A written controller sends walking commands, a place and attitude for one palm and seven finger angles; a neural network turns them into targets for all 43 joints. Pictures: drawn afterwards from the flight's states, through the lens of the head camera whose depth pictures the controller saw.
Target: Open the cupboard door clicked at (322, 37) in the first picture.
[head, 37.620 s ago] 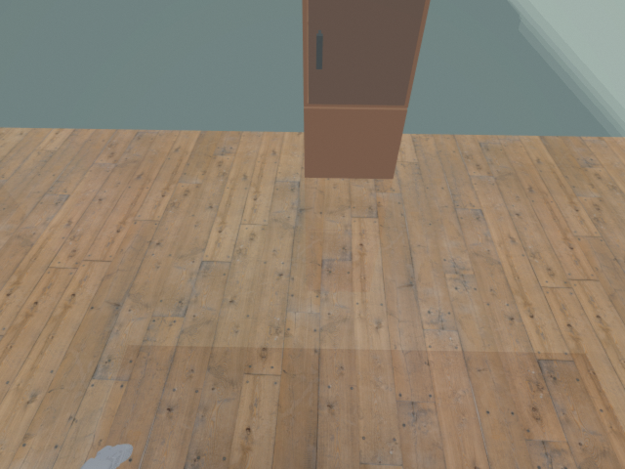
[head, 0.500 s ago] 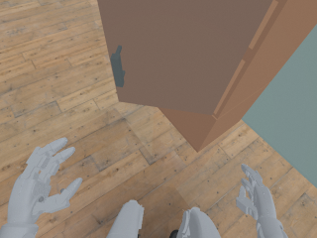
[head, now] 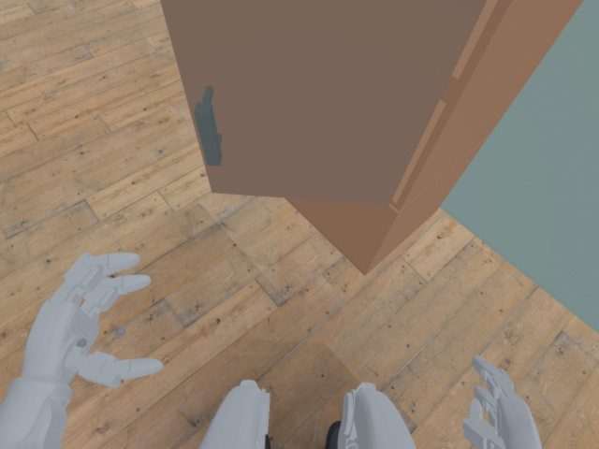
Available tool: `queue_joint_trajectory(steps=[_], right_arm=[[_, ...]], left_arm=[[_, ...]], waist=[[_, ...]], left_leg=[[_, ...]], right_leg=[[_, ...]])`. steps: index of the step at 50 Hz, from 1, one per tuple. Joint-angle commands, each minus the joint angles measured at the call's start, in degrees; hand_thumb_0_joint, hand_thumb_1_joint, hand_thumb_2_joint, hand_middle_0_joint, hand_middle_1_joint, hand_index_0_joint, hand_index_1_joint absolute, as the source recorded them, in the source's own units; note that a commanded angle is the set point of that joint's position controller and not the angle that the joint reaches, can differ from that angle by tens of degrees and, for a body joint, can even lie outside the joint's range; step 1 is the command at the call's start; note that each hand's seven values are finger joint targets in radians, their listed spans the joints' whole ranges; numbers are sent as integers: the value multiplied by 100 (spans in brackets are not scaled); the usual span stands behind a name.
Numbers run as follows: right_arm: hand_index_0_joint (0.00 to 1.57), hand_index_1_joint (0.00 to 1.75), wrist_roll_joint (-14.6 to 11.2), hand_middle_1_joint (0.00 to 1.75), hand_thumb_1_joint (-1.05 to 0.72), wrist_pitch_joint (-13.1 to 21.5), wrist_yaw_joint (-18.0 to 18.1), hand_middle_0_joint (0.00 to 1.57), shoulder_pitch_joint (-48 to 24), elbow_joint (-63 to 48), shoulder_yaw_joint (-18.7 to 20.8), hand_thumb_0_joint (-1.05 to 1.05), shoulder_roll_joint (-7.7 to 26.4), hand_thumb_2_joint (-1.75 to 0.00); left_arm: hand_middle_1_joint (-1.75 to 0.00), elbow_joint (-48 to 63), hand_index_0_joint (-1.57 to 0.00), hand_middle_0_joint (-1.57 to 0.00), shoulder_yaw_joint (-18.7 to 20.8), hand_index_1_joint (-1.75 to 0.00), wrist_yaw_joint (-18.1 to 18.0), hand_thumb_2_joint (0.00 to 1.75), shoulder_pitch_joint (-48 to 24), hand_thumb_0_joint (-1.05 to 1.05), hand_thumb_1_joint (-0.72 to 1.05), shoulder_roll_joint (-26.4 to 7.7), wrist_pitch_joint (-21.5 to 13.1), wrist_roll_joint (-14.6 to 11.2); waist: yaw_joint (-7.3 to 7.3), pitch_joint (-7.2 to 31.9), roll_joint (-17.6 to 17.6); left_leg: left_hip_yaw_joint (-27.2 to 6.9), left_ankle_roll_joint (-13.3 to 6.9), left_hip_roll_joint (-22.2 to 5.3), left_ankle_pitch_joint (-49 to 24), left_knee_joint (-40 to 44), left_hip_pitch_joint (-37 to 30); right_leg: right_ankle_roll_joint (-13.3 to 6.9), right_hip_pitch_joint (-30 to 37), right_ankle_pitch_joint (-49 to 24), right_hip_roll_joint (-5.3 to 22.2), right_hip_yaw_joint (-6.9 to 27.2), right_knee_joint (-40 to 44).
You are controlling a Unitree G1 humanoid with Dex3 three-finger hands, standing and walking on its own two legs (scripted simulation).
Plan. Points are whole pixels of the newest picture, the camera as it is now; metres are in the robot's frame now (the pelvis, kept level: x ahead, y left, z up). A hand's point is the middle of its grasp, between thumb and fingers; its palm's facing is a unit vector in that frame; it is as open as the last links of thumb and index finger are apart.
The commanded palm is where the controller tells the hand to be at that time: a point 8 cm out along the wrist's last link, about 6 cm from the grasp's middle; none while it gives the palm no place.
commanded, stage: raise the hand with hooked fingers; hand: left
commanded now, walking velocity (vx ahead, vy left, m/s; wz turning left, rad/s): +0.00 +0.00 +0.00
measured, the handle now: (211, 127) +0.60 +0.19 +0.01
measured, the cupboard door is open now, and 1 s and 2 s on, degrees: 45 45 45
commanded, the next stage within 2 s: move the hooked fingers beside the handle in 1.02 s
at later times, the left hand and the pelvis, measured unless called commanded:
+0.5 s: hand (88, 281) +0.29 +0.27 +0.05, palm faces +0.02 -1.00 -0.09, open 14.0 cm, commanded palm +0.27 +0.32 +0.04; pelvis +0.01 +0.00 +0.00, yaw +0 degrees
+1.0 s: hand (108, 280) +0.30 +0.25 +0.04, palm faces +0.00 -1.00 -0.07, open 14.0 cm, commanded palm +0.28 +0.31 +0.04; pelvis +0.01 -0.01 +0.00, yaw +0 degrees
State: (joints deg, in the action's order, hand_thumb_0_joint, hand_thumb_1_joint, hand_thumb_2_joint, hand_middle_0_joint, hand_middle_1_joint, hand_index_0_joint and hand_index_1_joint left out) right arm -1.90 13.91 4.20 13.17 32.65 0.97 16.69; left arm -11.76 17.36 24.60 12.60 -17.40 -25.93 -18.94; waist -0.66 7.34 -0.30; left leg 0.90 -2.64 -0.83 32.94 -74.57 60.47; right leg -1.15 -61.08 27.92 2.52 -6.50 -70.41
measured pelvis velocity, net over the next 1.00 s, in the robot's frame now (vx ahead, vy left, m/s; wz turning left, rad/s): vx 0.01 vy -0.01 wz -0.01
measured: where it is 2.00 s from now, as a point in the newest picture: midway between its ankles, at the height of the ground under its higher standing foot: outside the picture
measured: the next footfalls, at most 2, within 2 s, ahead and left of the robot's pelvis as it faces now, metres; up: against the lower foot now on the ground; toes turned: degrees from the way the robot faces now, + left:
none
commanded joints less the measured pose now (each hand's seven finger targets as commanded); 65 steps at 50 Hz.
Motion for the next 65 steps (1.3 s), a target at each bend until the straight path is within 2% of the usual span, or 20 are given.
queue_joint_trajectory(steps=[1,4,9,12,15,19,21,23,24,27,32,36,38,42,49,53,56,59,63,65], right_arm=[[20,30,-8,30,-90,332,-14,20,-53,-940,267,0,708,-90],[20,30,11,30,-90,230,-73,20,-32,-910,278,0,678,-90],[20,30,-19,30,-90,114,-86,20,34,-959,242,0,809,-90],[20,30,-27,30,-90,115,-45,20,72,-985,236,0,862,-90],[20,30,-6,30,-90,142,-13,20,135,-949,220,0,852,-90],[20,30,23,30,-90,165,-15,20,157,-866,205,0,826,-90],[20,30,12,30,-90,135,-37,20,129,-831,199,0,824,-90],[20,30,-18,30,-90,100,-30,20,120,-825,201,0,847,-90],[20,30,-26,30,-90,87,-14,20,162,-850,202,0,873,-90],[20,30,-53,30,-90,62,-19,20,173,-875,210,0,882,-90],[20,30,-40,30,-90,91,-76,20,245,-917,243,0,876,-90],[20,30,-35,30,-90,45,-90,20,213,-893,231,0,849,-90],[20,30,-34,30,-90,36,-78,20,196,-892,233,0,849,-90],[20,30,-57,30,-90,-4,-52,20,226,-925,212,0,839,-90],[20,30,-31,30,-90,21,-27,20,230,-927,196,0,830,-90],[20,30,-42,30,-90,-17,-42,20,172,-930,182,0,805,-90],[20,30,-55,30,-90,-36,-32,20,195,-940,183,0,819,-90],[20,30,-46,30,-90,-9,13,20,251,-840,176,0,859,-90],[20,30,-38,30,-90,-9,52,20,274,-735,167,0,903,-90],[20,30,-23,30,-90,-8,63,20,304,-710,167,0,907,-90]], left_arm=[[-112,1663,-29,-29,878,-112,-155,35,-299,0,-38,-1289,-380,-284],[-117,1237,-30,-30,854,-117,-291,32,-148,0,-45,-1082,-262,-277],[-120,577,-30,-30,546,-120,-45,30,-690,0,-50,-980,-19,-141],[-120,652,-30,-30,743,-120,174,30,-1160,0,-50,-1307,-19,-161],[-120,835,-30,-30,1027,-120,316,30,-1498,0,-50,-1632,-144,-259],[-120,643,-30,-30,1287,-120,356,30,-1512,0,-50,-1820,-267,-368],[-120,409,-30,-30,1275,-120,425,30,-1548,0,-50,-1786,-195,-367],[-120,84,-30,-30,1285,-120,504,30,-1552,0,-50,-1788,-64,-378],[-120,-101,-30,-30,1331,-120,560,30,-1564,0,-50,-1830,19,-415],[-120,-84,-30,-30,1380,-120,697,30,-1702,0,-50,-1897,131,-474],[-120,218,-30,-30,1331,-120,636,30,-1532,0,-50,-1870,-3,-482],[-120,58,-30,-30,1434,-120,472,30,-1588,0,-50,-1905,-125,-462],[-120,47,-30,-30,1443,-120,425,30,-1673,0,-50,-1914,-166,-433],[-120,-80,-30,-30,1344,-120,485,30,-1690,0,-50,-1861,-139,-430],[-120,284,-30,-30,1376,-120,531,30,-1729,0,-50,-2016,-201,-433],[-120,-70,-30,-30,1439,-120,470,30,-1598,0,-50,-1894,-128,-464],[-120,-168,-30,-30,1359,-120,521,30,-1699,0,-50,-1822,-77,-461],[-120,-240,-30,-30,1218,-120,568,30,-2360,0,-50,-1831,-92,-417],[-120,-489,-30,-30,1189,-120,602,30,-2955,0,-50,-1985,-127,-272],[-120,-438,-30,-30,1173,-120,625,30,-3194,0,-50,-2032,-143,-249]], waist=[[246,2022,-827],[198,1778,-615],[-73,1286,-433],[-53,1601,-427],[26,2045,-563],[112,2136,-641],[92,2087,-759],[69,1972,-588],[39,1943,-336],[84,2168,-491],[96,2305,-400],[54,1965,-339],[40,1925,-444],[-2,1903,-329],[27,2134,-621],[34,1878,-358],[0,1927,-335],[-177,1878,-299],[-189,1976,-418],[-155,2250,-534]], left_leg=[[-568,293,82,-1817,1650,-1546],[-576,346,68,-2103,1590,-1473],[-564,317,70,-1534,1545,-1099],[-557,285,76,-1554,1510,-1188],[-584,335,54,-2082,1419,-1495],[-573,367,51,-2508,1301,-1521],[-529,357,46,-2418,1302,-1468],[-480,291,62,-2130,1308,-1245],[-484,254,56,-2092,1275,-1118],[-411,216,73,-2126,1278,-1128],[-418,198,49,-2416,1265,-1267],[-364,175,72,-1904,1258,-942],[-341,161,85,-1733,1269,-877],[-267,114,96,-1505,1224,-706],[-329,128,70,-1986,1218,-1037],[-313,134,79,-1707,1236,-797],[-295,124,84,-1663,1201,-783],[-306,97,61,-1648,1026,-694],[-341,108,47,-1585,1010,-739],[-359,122,40,-1792,1005,-930]], right_leg=[[-94,1307,-608,-286,194,861],[-90,1226,-764,-337,109,837],[-62,895,-521,-336,111,884],[-59,1015,-563,-319,178,916],[-90,1114,-828,-346,203,830],[-109,1156,-1052,-357,205,742],[-79,1099,-1014,-324,216,769],[-61,1163,-932,-307,243,830],[-69,1199,-944,-336,238,826],[-40,1391,-1076,-288,311,880],[-32,1480,-1269,-305,325,883],[-33,1406,-895,-303,378,928],[-28,1368,-748,-278,411,959],[-7,1540,-589,-264,562,1091],[-50,1554,-1062,-309,467,935],[-8,1540,-854,-288,475,1004],[-7,1512,-844,-291,487,994],[-11,1308,-860,-308,519,922],[-24,1145,-774,-288,515,866],[-43,1153,-948,-299,503,803]])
